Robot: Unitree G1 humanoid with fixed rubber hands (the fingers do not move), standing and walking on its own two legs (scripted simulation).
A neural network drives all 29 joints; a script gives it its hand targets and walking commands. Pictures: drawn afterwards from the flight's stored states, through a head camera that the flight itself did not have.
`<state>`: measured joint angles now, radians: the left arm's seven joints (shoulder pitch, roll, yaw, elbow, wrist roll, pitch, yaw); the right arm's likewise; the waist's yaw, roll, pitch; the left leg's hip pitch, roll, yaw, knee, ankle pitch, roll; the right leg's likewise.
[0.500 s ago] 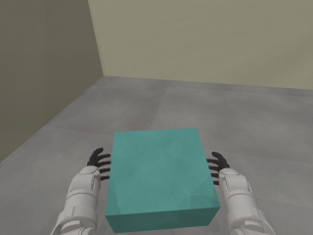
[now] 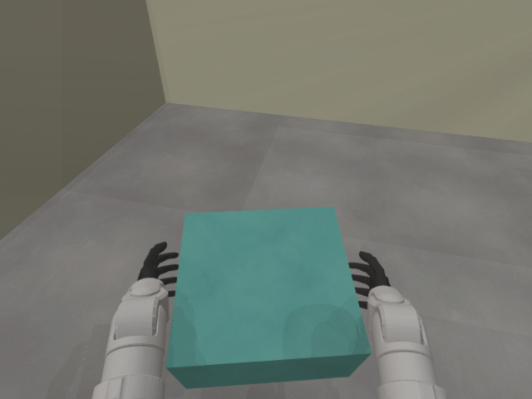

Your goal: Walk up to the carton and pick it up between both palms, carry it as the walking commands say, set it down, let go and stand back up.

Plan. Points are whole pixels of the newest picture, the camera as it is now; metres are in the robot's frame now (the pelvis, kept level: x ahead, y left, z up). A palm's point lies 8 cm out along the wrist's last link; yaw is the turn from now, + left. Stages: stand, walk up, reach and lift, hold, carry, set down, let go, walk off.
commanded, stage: reach and lift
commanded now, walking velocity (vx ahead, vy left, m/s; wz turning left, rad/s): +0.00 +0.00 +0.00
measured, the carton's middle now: (264, 292) +0.33 +0.02 -0.02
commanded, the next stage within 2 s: hold in 1.04 s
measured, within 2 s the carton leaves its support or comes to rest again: neither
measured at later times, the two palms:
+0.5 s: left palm (171, 275) +0.31 +0.17 +0.05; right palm (395, 302) +0.28 -0.19 +0.04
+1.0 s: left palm (159, 287) +0.28 +0.19 +0.05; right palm (388, 304) +0.28 -0.17 +0.04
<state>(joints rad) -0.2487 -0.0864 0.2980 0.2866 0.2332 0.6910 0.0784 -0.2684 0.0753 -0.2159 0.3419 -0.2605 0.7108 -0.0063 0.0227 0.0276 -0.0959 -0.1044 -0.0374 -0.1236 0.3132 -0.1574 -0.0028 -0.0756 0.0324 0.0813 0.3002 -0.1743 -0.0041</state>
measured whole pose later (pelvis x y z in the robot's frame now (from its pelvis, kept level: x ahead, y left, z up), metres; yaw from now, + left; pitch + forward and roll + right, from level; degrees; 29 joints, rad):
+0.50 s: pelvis +0.01 +0.02 +0.00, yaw -3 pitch -3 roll +0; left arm -0.32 -0.11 0.30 0.41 0.25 0.68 0.12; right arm -0.31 0.03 -0.27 0.46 -0.24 0.69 0.01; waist -0.02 0.00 -0.12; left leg -0.09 -0.04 -0.07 0.32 -0.17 0.02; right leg -0.07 0.02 0.13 0.30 -0.17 0.02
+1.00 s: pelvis +0.00 -0.01 +0.00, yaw -1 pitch -5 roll +0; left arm -0.28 -0.07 0.31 0.35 0.28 0.69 0.04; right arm -0.23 0.13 -0.26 0.31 -0.29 0.73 -0.02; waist 0.03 0.00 -0.07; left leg -0.04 -0.02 -0.11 0.30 -0.17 -0.01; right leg -0.02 0.05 0.08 0.29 -0.18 -0.02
